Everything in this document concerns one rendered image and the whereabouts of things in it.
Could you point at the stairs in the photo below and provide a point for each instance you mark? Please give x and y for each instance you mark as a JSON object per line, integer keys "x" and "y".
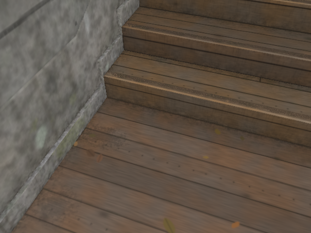
{"x": 242, "y": 64}

